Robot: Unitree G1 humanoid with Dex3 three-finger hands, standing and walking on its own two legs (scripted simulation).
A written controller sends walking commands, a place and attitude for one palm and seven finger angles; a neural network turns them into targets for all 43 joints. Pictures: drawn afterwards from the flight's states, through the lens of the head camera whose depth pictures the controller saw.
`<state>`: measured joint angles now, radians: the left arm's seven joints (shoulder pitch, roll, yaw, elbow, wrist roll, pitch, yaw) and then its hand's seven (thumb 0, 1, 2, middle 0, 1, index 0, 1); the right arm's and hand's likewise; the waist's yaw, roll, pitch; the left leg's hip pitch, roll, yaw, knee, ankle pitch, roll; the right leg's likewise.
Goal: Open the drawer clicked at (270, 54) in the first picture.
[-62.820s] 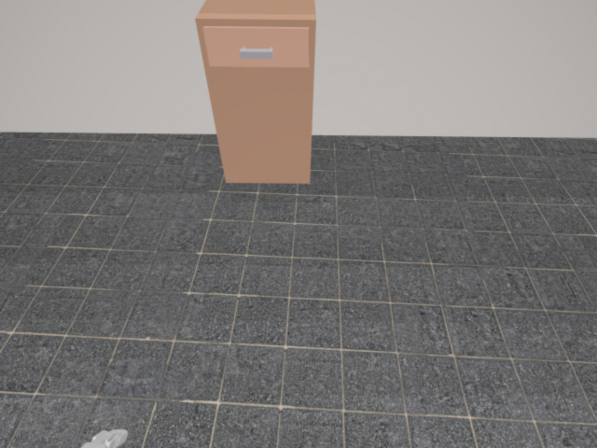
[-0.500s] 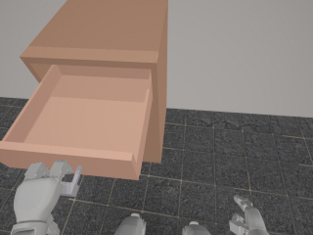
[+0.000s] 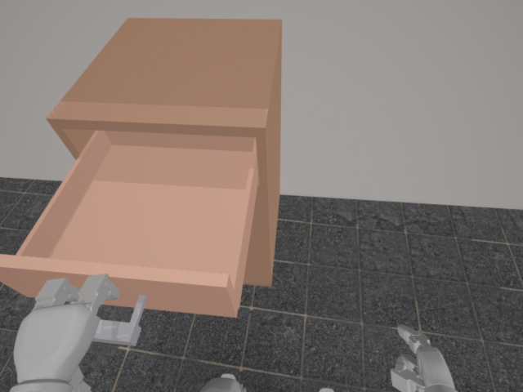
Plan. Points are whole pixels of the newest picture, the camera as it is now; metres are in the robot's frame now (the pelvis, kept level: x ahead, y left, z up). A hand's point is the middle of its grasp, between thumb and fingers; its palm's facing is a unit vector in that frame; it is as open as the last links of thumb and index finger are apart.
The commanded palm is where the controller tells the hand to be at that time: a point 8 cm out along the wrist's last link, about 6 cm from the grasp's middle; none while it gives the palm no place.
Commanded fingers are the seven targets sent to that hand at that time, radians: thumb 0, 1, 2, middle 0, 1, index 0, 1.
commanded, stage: lift the hand off the handle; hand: left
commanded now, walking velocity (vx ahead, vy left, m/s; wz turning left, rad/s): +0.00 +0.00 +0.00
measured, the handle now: (103, 314) +0.23 +0.27 -0.02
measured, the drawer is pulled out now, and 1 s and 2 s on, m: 0.30 0.30 0.30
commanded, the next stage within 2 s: draw the hand back to the body in 1.66 s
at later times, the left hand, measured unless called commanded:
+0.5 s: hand (62, 332) +0.18 +0.28 +0.04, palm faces -0.02 -0.06 -1.00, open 13.5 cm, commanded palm +0.16 +0.28 +0.10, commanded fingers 0.00 -0.50 0.30 -0.30 -1.20 -0.30 -1.20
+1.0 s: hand (55, 316) +0.19 +0.27 +0.08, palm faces +0.01 -0.07 -1.00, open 13.8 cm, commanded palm +0.16 +0.27 +0.14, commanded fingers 0.00 -0.50 0.30 -0.30 -1.20 -0.30 -1.20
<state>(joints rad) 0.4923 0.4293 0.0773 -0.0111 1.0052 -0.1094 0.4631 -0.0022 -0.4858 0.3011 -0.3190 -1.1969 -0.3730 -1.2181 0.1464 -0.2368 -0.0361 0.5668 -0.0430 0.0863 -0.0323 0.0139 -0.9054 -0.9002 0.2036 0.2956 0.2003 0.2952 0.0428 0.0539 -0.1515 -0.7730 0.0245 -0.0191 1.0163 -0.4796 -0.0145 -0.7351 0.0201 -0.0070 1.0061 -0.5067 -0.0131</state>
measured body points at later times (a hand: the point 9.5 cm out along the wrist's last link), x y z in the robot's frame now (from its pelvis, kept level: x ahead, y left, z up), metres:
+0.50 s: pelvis +0.01 +0.01 +0.02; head +0.05 -0.01 +0.46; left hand +0.18 +0.28 +0.10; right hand +0.21 -0.22 -0.08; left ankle +0.01 +0.13 -0.67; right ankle -0.01 -0.11 -0.67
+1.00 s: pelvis +0.02 +0.01 +0.03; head +0.04 -0.01 +0.48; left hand +0.19 +0.27 +0.14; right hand +0.21 -0.21 -0.07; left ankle +0.01 +0.13 -0.67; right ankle -0.01 -0.11 -0.67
